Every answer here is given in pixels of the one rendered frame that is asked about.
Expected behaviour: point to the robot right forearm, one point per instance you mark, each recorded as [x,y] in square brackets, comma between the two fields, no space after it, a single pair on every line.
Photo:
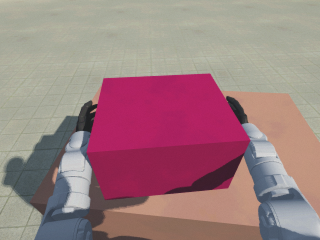
[271,181]

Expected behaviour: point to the robot right upper arm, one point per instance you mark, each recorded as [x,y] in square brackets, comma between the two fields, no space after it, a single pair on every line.
[291,219]

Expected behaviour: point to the pedestal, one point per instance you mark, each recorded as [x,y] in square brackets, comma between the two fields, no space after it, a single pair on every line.
[220,214]

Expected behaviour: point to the carton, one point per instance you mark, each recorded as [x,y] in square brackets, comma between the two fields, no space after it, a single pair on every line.
[167,134]

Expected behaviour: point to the robot left forearm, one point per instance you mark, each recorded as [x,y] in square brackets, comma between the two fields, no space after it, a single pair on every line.
[70,199]

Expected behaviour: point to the robot right hand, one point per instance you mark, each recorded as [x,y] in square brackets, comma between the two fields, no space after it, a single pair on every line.
[237,109]

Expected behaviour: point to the robot left hand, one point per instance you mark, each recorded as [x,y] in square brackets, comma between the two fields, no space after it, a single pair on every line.
[84,122]

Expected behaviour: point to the robot left upper arm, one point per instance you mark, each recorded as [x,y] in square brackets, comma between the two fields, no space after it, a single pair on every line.
[69,229]

